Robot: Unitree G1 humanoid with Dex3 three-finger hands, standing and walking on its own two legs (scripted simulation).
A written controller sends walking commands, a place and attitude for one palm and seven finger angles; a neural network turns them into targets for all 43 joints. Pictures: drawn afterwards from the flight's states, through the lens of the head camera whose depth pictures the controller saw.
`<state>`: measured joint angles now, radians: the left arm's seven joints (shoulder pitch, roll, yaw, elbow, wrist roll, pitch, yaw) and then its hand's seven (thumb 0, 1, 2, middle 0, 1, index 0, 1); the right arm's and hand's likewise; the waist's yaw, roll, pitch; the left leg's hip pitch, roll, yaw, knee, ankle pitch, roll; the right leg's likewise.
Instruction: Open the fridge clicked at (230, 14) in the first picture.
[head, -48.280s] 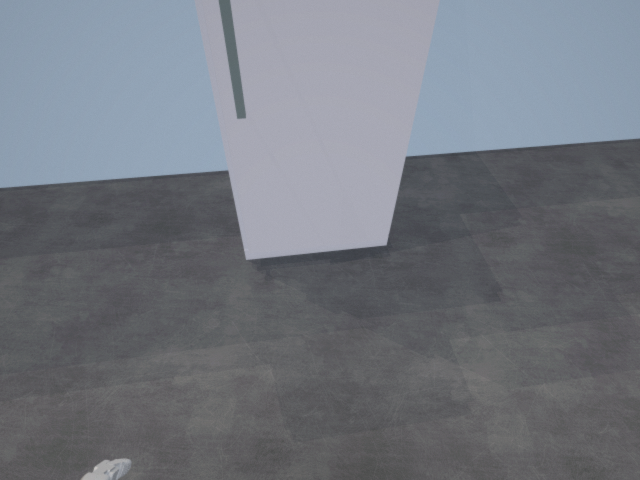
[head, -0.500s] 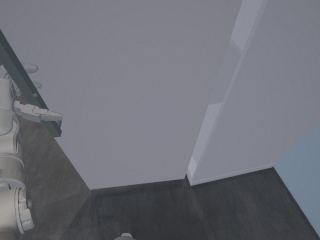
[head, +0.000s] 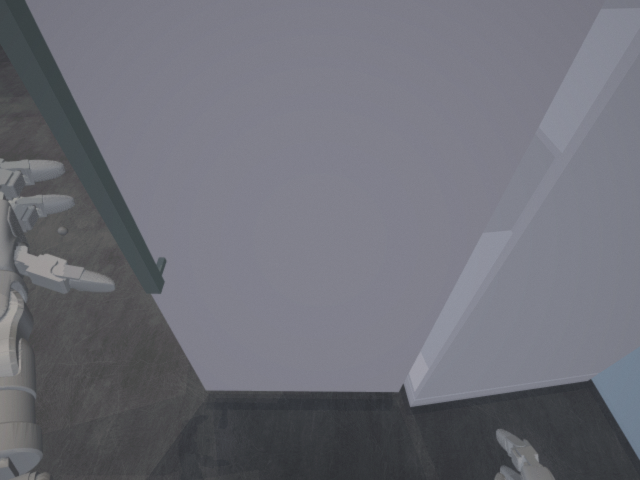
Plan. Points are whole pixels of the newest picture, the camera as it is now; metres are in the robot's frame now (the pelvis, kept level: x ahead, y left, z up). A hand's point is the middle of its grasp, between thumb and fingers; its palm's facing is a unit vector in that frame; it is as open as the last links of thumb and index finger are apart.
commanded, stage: slip the hand off the handle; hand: left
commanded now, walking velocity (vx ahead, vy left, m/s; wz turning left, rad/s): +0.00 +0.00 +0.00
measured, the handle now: (105, 170) +0.41 +0.30 +0.17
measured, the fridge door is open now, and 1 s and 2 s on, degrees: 82 82 82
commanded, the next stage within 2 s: draw the hand back to the body in 0.96 s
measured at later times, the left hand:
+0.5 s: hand (48, 251) +0.32 +0.34 +0.13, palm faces +0.35 -0.91 -0.24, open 14.7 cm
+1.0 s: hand (6, 322) +0.23 +0.33 +0.13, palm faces +0.40 -0.88 -0.25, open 14.7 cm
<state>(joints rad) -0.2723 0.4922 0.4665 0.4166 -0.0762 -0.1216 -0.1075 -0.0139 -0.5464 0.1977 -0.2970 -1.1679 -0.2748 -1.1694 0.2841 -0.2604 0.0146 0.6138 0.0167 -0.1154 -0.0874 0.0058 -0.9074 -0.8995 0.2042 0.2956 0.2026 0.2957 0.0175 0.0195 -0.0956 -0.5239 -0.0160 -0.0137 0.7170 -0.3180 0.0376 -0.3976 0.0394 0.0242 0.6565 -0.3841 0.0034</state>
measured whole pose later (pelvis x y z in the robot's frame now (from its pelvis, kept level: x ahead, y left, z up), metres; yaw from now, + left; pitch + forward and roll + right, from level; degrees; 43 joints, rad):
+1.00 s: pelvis -0.02 -0.02 +0.00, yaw +2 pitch +4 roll -2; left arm 0.00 0.50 0.51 0.26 -0.21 -0.13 -0.24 -0.01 -0.55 0.20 -0.26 -1.15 -0.25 -1.16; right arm 0.24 -0.26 0.05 0.62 0.04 -0.19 -0.14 0.01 -0.91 -0.90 0.20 0.30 0.20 0.30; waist 0.06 0.04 -0.09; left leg -0.51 -0.01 -0.06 0.73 -0.29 0.01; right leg -0.38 0.05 -0.02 0.68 -0.38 -0.02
